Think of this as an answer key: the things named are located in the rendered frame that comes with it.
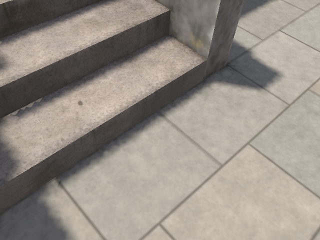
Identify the stairs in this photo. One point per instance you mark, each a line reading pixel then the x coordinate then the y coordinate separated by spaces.
pixel 74 75

